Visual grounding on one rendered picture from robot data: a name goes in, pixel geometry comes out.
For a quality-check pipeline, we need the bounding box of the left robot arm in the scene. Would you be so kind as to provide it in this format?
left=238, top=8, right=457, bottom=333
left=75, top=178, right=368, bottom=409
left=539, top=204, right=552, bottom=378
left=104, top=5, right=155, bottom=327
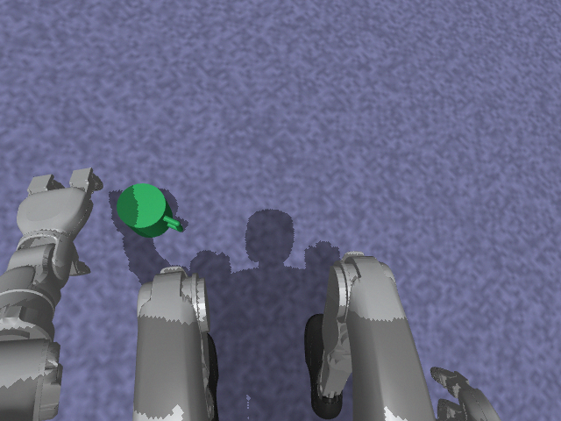
left=0, top=231, right=75, bottom=421

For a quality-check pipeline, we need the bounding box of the right robot hand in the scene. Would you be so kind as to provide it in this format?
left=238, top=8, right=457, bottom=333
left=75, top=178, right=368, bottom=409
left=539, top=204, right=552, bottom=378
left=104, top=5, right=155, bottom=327
left=430, top=367, right=501, bottom=421

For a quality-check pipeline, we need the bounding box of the right robot foot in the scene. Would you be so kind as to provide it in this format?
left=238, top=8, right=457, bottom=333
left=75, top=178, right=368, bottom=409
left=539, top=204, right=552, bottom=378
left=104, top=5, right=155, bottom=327
left=304, top=314, right=343, bottom=419

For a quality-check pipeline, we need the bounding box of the mug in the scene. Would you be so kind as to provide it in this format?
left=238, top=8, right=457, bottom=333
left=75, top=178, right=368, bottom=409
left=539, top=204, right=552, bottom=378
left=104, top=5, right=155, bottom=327
left=117, top=183, right=183, bottom=238

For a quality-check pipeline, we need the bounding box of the left robot hand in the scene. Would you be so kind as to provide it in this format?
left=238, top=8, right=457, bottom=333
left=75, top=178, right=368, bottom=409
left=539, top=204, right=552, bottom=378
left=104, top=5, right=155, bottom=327
left=17, top=168, right=103, bottom=276

